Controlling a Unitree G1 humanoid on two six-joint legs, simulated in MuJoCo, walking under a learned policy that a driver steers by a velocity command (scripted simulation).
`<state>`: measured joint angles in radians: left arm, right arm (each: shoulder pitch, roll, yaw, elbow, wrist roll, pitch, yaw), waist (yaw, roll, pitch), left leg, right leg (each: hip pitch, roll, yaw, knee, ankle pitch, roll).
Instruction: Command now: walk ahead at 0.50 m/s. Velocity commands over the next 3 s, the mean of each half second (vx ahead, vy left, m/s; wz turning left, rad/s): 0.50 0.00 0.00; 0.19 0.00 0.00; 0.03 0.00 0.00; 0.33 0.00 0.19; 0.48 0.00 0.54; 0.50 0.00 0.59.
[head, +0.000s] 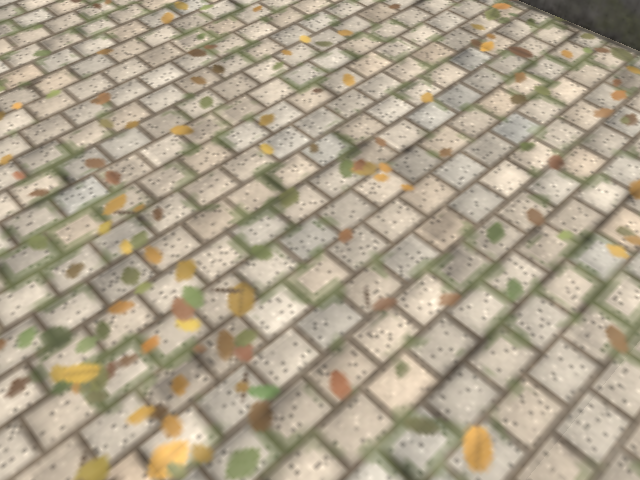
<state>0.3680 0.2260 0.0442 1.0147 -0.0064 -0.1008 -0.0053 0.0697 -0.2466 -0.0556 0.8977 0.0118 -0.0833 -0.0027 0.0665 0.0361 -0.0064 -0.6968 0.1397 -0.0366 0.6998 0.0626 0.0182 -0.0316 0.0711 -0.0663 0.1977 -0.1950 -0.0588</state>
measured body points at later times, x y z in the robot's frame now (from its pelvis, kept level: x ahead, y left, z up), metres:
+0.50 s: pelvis +0.28 +0.07 +0.00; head +0.30 +0.08 +0.45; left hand +0.44 +0.33 -0.12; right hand +0.27 -0.19 -0.13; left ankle +0.24 +0.15 -0.75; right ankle +0.44 -0.12 -0.67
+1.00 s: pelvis +0.45 +0.02 -0.01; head +0.47 +0.02 +0.44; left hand +0.56 +0.27 -0.15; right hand +0.52 -0.24 -0.16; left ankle +0.47 +0.17 -0.74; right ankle +0.54 -0.07 -0.75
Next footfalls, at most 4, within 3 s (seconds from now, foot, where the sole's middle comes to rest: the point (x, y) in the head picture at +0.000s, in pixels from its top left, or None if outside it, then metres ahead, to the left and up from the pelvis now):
0.16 left None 0.28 0.15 -0.78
0.68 right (387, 450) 0.58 -0.07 -0.78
1.02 left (271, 472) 0.52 0.17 -0.78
2.16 left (272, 317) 0.90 0.22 -0.78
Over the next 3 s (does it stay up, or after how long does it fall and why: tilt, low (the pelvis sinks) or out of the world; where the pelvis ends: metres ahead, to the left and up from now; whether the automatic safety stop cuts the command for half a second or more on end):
stays up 1.18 0.25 0.00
